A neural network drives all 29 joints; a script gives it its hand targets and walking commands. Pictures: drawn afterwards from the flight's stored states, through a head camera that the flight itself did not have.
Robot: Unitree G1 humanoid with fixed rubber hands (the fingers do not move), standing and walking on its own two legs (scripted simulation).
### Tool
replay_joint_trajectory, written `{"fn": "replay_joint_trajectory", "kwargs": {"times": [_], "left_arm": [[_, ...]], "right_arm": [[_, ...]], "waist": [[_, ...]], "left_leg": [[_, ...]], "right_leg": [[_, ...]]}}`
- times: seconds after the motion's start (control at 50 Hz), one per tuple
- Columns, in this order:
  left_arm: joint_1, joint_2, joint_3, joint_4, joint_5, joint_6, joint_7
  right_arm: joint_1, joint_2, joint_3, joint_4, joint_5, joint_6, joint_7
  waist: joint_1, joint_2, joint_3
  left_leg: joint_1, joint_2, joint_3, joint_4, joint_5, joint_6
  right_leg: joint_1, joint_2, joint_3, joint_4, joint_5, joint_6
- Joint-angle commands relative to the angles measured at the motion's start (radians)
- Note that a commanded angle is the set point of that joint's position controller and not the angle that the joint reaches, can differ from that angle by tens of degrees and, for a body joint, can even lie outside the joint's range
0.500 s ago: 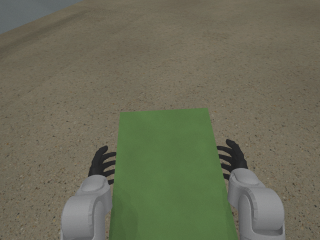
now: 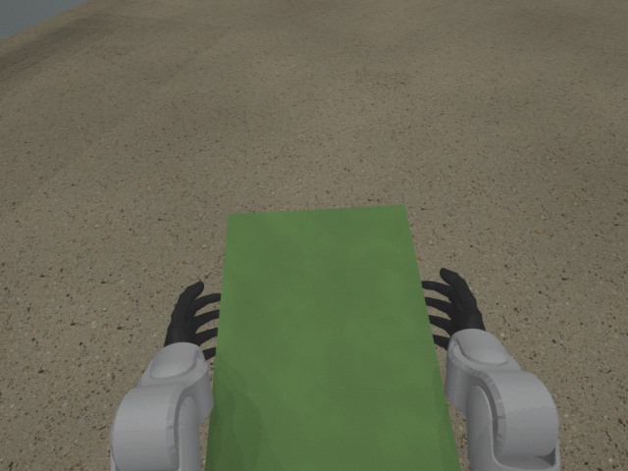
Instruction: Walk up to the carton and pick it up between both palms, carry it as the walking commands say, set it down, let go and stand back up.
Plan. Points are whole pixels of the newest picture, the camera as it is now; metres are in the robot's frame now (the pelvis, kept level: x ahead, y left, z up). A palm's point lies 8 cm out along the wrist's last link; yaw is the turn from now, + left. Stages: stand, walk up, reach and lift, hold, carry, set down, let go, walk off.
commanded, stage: carry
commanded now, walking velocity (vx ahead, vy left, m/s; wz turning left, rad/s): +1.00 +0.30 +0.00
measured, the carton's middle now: (323, 345) +0.29 -0.01 +0.03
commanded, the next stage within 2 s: none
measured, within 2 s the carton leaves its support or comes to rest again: neither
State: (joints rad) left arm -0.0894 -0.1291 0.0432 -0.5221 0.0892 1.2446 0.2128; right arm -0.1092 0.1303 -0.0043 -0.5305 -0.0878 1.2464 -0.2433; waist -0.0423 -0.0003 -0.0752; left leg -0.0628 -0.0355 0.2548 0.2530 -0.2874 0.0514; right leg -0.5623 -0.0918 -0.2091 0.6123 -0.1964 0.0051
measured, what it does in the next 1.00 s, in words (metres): walks ahead: right foot, then left foot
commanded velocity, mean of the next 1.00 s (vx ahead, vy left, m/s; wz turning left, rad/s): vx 1.00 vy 0.30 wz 0.00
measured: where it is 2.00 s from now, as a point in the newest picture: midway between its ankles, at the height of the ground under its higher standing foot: (222, 202)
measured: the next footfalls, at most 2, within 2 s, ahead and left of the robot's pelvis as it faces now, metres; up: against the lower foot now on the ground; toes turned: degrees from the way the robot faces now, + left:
right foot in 0.06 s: +0.20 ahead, -0.07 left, +0.00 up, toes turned -10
left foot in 0.50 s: +0.60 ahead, +0.27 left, +0.00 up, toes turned +11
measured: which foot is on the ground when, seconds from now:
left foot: down 0.00-0.10, up 0.12-0.48, down 0.50-0.92, up 0.94-1.00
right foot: up 0.00-0.04, down 0.06-0.48, up 0.50-0.86, down 0.88-1.00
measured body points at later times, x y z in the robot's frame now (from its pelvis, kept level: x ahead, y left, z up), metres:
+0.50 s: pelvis +0.40 +0.12 -0.03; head +0.40 +0.10 +0.42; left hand +0.66 +0.27 +0.08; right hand +0.67 -0.03 +0.08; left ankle +0.56 +0.27 -0.74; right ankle +0.17 -0.06 -0.73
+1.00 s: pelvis +0.76 +0.19 +0.00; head +0.76 +0.16 +0.45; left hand +1.01 +0.35 +0.10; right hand +1.04 +0.05 +0.09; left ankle +0.63 +0.30 -0.65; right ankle +0.77 +0.12 -0.74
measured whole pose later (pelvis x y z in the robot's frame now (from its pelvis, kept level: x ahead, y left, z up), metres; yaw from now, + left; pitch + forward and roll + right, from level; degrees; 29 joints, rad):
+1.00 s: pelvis +0.76 +0.19 +0.00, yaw +3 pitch +4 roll +2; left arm -0.13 -0.13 0.04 -0.44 0.10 1.27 0.21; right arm -0.15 0.13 -0.03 -0.48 -0.12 1.29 -0.24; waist 0.02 0.03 -0.07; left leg -0.38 0.01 0.07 1.08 -0.25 0.00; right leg -0.30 -0.09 -0.27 0.48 -0.24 -0.06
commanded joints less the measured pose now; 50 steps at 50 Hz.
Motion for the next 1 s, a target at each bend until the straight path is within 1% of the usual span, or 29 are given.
{"fn": "replay_joint_trajectory", "kwargs": {"times": [0.0, 0.02, 0.04, 0.06, 0.08, 0.1, 0.12, 0.14, 0.16, 0.2, 0.26, 0.34, 0.4, 0.44, 0.46, 0.48, 0.5, 0.52, 0.54, 0.58, 0.66, 0.76, 0.82, 0.86, 0.88, 0.9, 0.92, 0.94, 0.98], "left_arm": [[-0.370, -0.900, -0.578, -0.080, -0.352, -0.012, -0.234], [-0.380, -0.898, -0.577, -0.079, -0.351, -0.008, -0.231], [-0.344, -0.891, -0.566, -0.057, -0.346, -0.003, -0.226], [-0.320, -0.876, -0.551, -0.041, -0.332, 0.000, -0.219], [-0.330, -0.871, -0.549, -0.021, -0.326, 0.003, -0.214], [-0.349, -0.891, -0.552, -0.023, -0.350, 0.002, -0.223], [-0.380, -0.918, -0.556, -0.036, -0.354, 0.000, -0.231], [-0.415, -0.955, -0.573, -0.055, -0.368, -0.005, -0.240], [-0.436, -0.986, -0.589, -0.065, -0.387, -0.011, -0.248], [-0.456, -1.001, -0.614, -0.079, -0.417, -0.019, -0.266], [-0.440, -0.951, -0.621, -0.102, -0.435, -0.019, -0.279], [-0.396, -0.885, -0.600, -0.114, -0.426, -0.010, -0.282], [-0.393, -0.849, -0.576, -0.117, -0.413, -0.001, -0.270], [-0.397, -0.831, -0.562, -0.117, -0.393, 0.005, -0.262], [-0.401, -0.827, -0.558, -0.116, -0.376, 0.010, -0.257], [-0.407, -0.813, -0.550, -0.105, -0.354, 0.017, -0.254], [-0.392, -0.814, -0.537, -0.081, -0.343, 0.031, -0.253], [-0.382, -0.817, -0.541, -0.081, -0.355, 0.040, -0.244], [-0.373, -0.844, -0.542, -0.037, -0.346, 0.038, -0.241], [-0.469, -0.956, -0.579, -0.082, -0.364, -0.003, -0.258], [-0.420, -1.002, -0.595, -0.077, -0.370, -0.040, -0.263], [-0.387, -0.930, -0.585, -0.072, -0.362, -0.031, -0.261], [-0.402, -0.903, -0.579, -0.070, -0.361, -0.014, -0.257], [-0.388, -0.895, -0.570, -0.052, -0.358, -0.002, -0.250], [-0.357, -0.882, -0.553, -0.030, -0.342, 0.003, -0.243], [-0.353, -0.876, -0.543, -0.014, -0.331, 0.004, -0.235], [-0.369, -0.887, -0.540, -0.011, -0.341, 0.003, -0.240], [-0.391, -0.913, -0.544, -0.029, -0.343, 0.003, -0.245], [-0.449, -0.980, -0.574, -0.061, -0.374, -0.006, -0.257]], "right_arm": [[-0.352, 0.926, 0.606, -0.069, 0.387, 0.008, 0.264], [-0.351, 0.913, 0.602, -0.069, 0.384, 0.013, 0.262], [-0.361, 0.895, 0.594, -0.068, 0.375, 0.021, 0.260], [-0.385, 0.867, 0.586, -0.066, 0.371, 0.030, 0.262], [-0.379, 0.860, 0.587, -0.057, 0.360, 0.039, 0.265], [-0.374, 0.884, 0.585, -0.042, 0.356, 0.038, 0.267], [-0.377, 0.926, 0.581, -0.033, 0.358, 0.033, 0.268], [-0.382, 0.963, 0.575, -0.027, 0.358, 0.022, 0.270], [-0.378, 0.994, 0.565, -0.015, 0.356, 0.011, 0.271], [-0.355, 1.019, 0.557, -0.003, 0.333, -0.008, 0.264], [-0.316, 0.996, 0.549, 0.004, 0.302, -0.017, 0.244], [-0.293, 0.963, 0.567, -0.028, 0.299, -0.012, 0.225], [-0.317, 0.947, 0.584, -0.057, 0.327, 0.000, 0.222], [-0.348, 0.937, 0.586, -0.068, 0.352, 0.007, 0.226], [-0.348, 0.925, 0.587, -0.060, 0.362, 0.011, 0.228], [-0.366, 0.910, 0.594, -0.057, 0.372, 0.017, 0.234], [-0.391, 0.875, 0.585, -0.038, 0.370, 0.028, 0.236], [-0.384, 0.878, 0.571, -0.007, 0.392, 0.034, 0.241], [-0.388, 0.916, 0.567, 0.004, 0.400, 0.035, 0.251], [-0.437, 1.032, 0.595, -0.012, 0.423, -0.003, 0.277], [-0.363, 1.043, 0.590, -0.024, 0.396, -0.038, 0.281], [-0.341, 0.974, 0.601, -0.040, 0.367, -0.017, 0.270], [-0.352, 0.940, 0.600, -0.043, 0.361, 0.004, 0.262], [-0.360, 0.916, 0.587, -0.044, 0.354, 0.017, 0.255], [-0.391, 0.893, 0.585, -0.046, 0.350, 0.028, 0.257], [-0.406, 0.881, 0.589, -0.053, 0.351, 0.038, 0.261], [-0.405, 0.900, 0.595, -0.040, 0.347, 0.038, 0.265], [-0.401, 0.939, 0.594, -0.024, 0.351, 0.035, 0.267], [-0.396, 1.004, 0.574, -0.003, 0.355, 0.018, 0.271]], "waist": [[0.044, 0.102, -0.161], [0.056, 0.092, -0.193], [0.084, 0.056, -0.268], [0.119, -0.030, -0.289], [0.101, -0.246, -0.287], [0.071, -0.198, -0.281], [0.063, -0.096, -0.275], [0.063, -0.043, -0.273], [0.066, -0.041, -0.258], [0.069, -0.101, -0.205], [0.066, -0.144, -0.092], [0.055, -0.215, -0.017], [0.035, -0.266, -0.058], [0.021, -0.292, -0.160], [0.000, -0.244, -0.254], [-0.022, -0.138, -0.316], [-0.005, 0.161, -0.252], [0.010, 0.421, -0.311], [0.025, 0.311, -0.363], [0.035, 0.157, -0.352], [0.026, 0.112, -0.290], [0.027, 0.090, -0.193], [0.041, 0.068, -0.156], [0.073, 0.022, -0.232], [0.109, -0.068, -0.259], [0.112, -0.258, -0.269], [0.078, -0.234, -0.254], [0.068, -0.107, -0.251], [0.067, -0.048, -0.253]], "left_leg": [[-0.002, 0.245, -0.055, 0.016, 0.571, 0.051], [-0.046, 0.216, -0.008, 0.135, 0.676, 0.029], [-0.151, 0.183, 0.005, 0.321, 0.711, 0.009], [-0.336, 0.146, -0.006, 0.567, 0.623, -0.019], [-0.617, 0.019, -0.110, 0.804, 0.222, -0.056], [-0.728, 0.040, -0.299, 0.960, 0.025, -0.052], [-0.760, 0.109, -0.351, 1.024, 0.051, -0.044], [-0.761, 0.141, -0.341, 1.008, 0.094, -0.050], [-0.737, 0.166, -0.324, 0.948, 0.118, -0.058], [-0.682, 0.173, -0.264, 0.839, 0.138, -0.069], [-0.656, 0.160, -0.179, 0.653, 0.150, -0.073], [-0.528, 0.128, -0.073, 0.341, 0.259, -0.063], [-0.324, 0.067, 0.009, 0.241, 0.301, -0.046], [-0.099, 0.028, 0.057, 0.239, 0.248, -0.037], [0.092, -0.009, 0.067, 0.210, 0.163, -0.021], [0.248, 0.016, -0.014, 0.210, 0.033, -0.013], [0.192, 0.240, -0.394, -0.031, -0.256, 0.008], [0.338, 0.377, -0.674, -0.055, 0.006, 0.086], [0.322, 0.374, -0.584, 0.018, 0.163, 0.109], [0.194, 0.313, -0.406, 0.047, 0.244, 0.089], [0.068, 0.321, -0.280, -0.094, 0.112, 0.116], [0.006, 0.290, -0.168, -0.126, 0.112, 0.093], [-0.020, 0.244, -0.090, -0.015, 0.368, 0.051], [-0.145, 0.184, -0.002, 0.261, 0.591, 0.000], [-0.322, 0.144, -0.003, 0.491, 0.559, -0.027], [-0.579, 0.047, -0.077, 0.757, 0.276, -0.061], [-0.704, 0.042, -0.253, 0.909, 0.009, -0.057], [-0.745, 0.108, -0.324, 0.989, 0.031, -0.048], [-0.749, 0.160, -0.310, 0.937, 0.097, -0.059]], "right_leg": [[0.268, 0.034, -0.039, -0.085, 0.062, -0.015], [0.413, 0.058, -0.066, -0.137, 0.079, -0.023], [0.637, 0.036, -0.019, -0.138, 0.048, -0.045], [0.785, -0.114, 0.222, -0.210, -0.156, -0.090], [0.901, -0.361, 0.731, -0.385, -0.338, -0.208], [0.879, -0.425, 0.809, -0.405, -0.205, -0.238], [0.852, -0.409, 0.700, -0.362, -0.039, -0.203], [0.843, -0.370, 0.574, -0.349, 0.068, -0.170], [0.818, -0.325, 0.456, -0.351, 0.112, -0.132], [0.751, -0.292, 0.318, -0.398, 0.132, -0.096], [0.687, -0.279, 0.196, -0.453, 0.236, -0.082], [0.666, -0.185, 0.000, -0.453, 0.401, -0.038], [0.650, -0.193, -0.055, -0.344, 0.741, -0.023], [0.613, -0.190, -0.074, -0.153, 0.820, -0.008], [0.551, -0.147, -0.081, 0.076, 0.751, 0.003], [0.389, -0.107, -0.052, 0.338, 0.485, 0.010], [0.132, 0.028, -0.045, 0.583, -0.069, 0.015], [-0.154, 0.080, 0.096, 0.720, -0.381, -0.001], [-0.161, 0.004, 0.177, 0.760, -0.302, -0.020], [-0.099, -0.077, 0.216, 0.619, -0.173, -0.020], [0.001, -0.073, 0.150, 0.267, -0.159, -0.005], [0.104, -0.028, 0.058, 0.019, 0.001, 0.009], [0.239, 0.016, 0.004, -0.082, 0.048, 0.002], [0.571, 0.038, -0.015, -0.166, 0.056, -0.023], [0.733, -0.107, 0.201, -0.234, -0.135, -0.076], [0.860, -0.336, 0.640, -0.380, -0.341, -0.187], [0.854, -0.414, 0.771, -0.419, -0.211, -0.219], [0.840, -0.406, 0.682, -0.380, -0.036, -0.186], [0.836, -0.338, 0.457, -0.361, 0.126, -0.125]]}}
